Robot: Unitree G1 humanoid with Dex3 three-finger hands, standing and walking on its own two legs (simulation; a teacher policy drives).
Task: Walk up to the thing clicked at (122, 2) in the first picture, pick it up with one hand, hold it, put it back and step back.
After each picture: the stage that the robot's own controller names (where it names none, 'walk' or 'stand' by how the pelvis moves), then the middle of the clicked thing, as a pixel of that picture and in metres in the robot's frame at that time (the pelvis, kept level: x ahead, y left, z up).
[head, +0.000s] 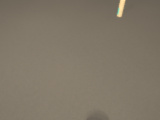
stand; (121, 8) +2.16 -0.65 -0.65
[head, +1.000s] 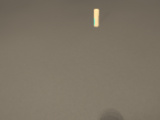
walk; (96, 18) +2.10 -0.12 -0.63
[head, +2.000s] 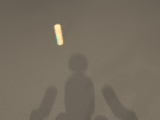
walk; (58, 35) +1.48 +0.28 -0.65
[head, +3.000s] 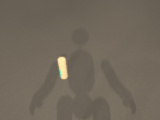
walk; (62, 68) +0.96 +0.21 -0.65
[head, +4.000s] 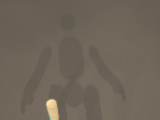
walk; (53, 111) +0.53 +0.19 -0.63
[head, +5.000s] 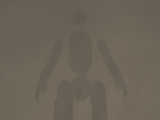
stand; out of the picture +0.38 +0.20 -0.65
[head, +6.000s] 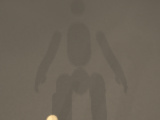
stand; out of the picture +0.39 +0.20 -0.65
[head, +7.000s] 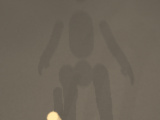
stand; out of the picture +0.36 +0.23 -0.63
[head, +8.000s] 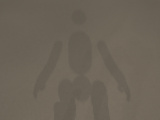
stand; out of the picture +0.36 +0.22 -0.64
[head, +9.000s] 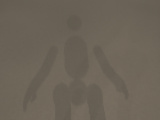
stand; out of the picture +0.39 +0.17 -0.63
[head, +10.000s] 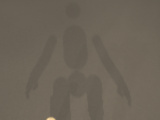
stand; out of the picture +0.39 +0.20 -0.64
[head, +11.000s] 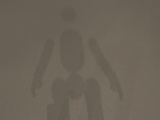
walk; out of the picture +0.34 +0.23 -0.64
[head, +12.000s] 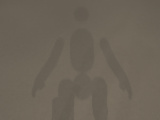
walk; out of the picture +0.38 +0.21 -0.63
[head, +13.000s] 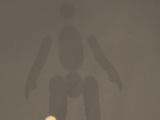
stand; out of the picture +0.38 +0.19 -0.63
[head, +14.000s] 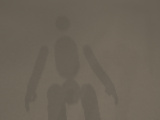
stand; out of the picture +0.40 +0.21 -0.65
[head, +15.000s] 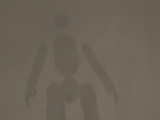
stand; out of the picture +0.37 +0.21 -0.66
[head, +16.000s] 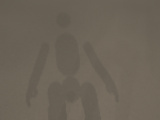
stand; out of the picture +0.36 +0.21 -0.66
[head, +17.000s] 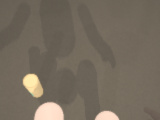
go down; (34, 87) +0.40 +0.24 -0.42
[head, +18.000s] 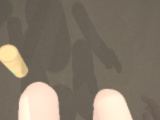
go down; (15, 63) +0.42 +0.30 -0.28
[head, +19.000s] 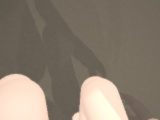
close in; out of the picture +0.39 +0.34 -0.19
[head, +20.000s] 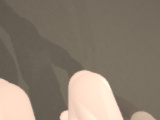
close; out of the picture +0.35 +0.36 -0.15
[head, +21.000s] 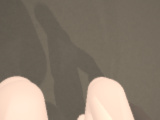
lift; out of the picture +0.32 +0.33 -0.06
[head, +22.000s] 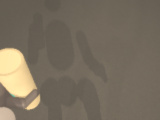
lift; (21, 85) +0.32 +0.19 +0.07
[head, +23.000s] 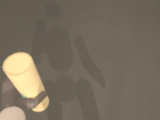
hold; (31, 87) +0.33 +0.17 +0.05
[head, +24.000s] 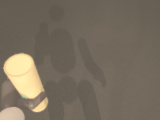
hold; (30, 87) +0.32 +0.17 +0.05
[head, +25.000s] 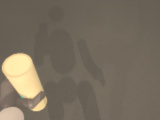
crouch; (29, 87) +0.32 +0.18 +0.06
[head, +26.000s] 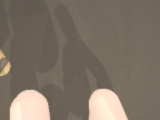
crouch; out of the picture +0.41 +0.28 -0.05
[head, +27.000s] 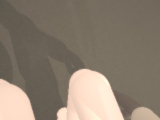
lower; out of the picture +0.36 +0.38 -0.16
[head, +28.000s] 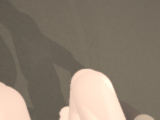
lower; out of the picture +0.36 +0.36 -0.16
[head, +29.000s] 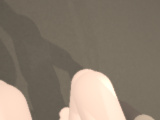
lower; out of the picture +0.35 +0.36 -0.16
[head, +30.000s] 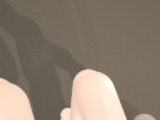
lower; out of the picture +0.34 +0.36 -0.16
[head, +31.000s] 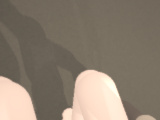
loosen; out of the picture +0.33 +0.36 -0.15
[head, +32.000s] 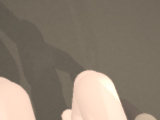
withdraw; out of the picture +0.33 +0.36 -0.15
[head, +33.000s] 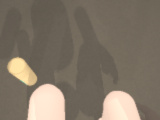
walk; (24, 73) +0.40 +0.30 -0.31
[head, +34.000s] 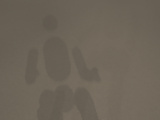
stand; out of the picture +0.33 +0.24 -0.59
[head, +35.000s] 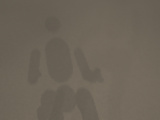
stand; out of the picture +0.34 +0.26 -0.60
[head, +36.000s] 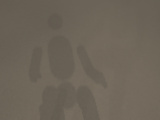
stand; out of the picture +0.35 +0.25 -0.61
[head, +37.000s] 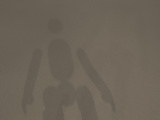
stand; out of the picture +0.35 +0.24 -0.65
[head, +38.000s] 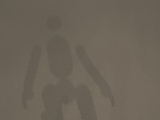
stand; out of the picture +0.33 +0.24 -0.66
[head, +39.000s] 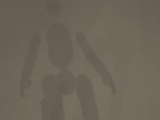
walk; out of the picture +0.35 +0.25 -0.65
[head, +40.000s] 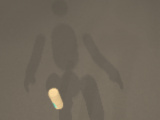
walk; (56, 99) +0.54 +0.24 -0.64
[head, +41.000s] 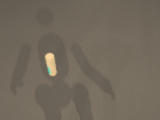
walk; (51, 65) +0.84 +0.23 -0.63
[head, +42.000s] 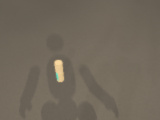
stand; (59, 71) +0.94 +0.22 -0.65
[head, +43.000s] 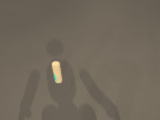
stand; (57, 72) +0.97 +0.24 -0.66
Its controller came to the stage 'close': yes
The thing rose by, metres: 0.69
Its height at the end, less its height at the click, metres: +0.00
